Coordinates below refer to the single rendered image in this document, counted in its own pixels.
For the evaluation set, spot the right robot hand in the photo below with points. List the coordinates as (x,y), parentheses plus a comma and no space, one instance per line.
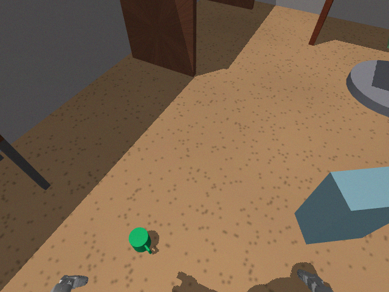
(314,283)

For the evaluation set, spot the chair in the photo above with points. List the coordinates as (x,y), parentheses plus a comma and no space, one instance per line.
(8,150)

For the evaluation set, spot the office chair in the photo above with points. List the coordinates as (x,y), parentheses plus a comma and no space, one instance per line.
(368,83)

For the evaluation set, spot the left robot hand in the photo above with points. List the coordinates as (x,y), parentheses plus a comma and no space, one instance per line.
(69,282)

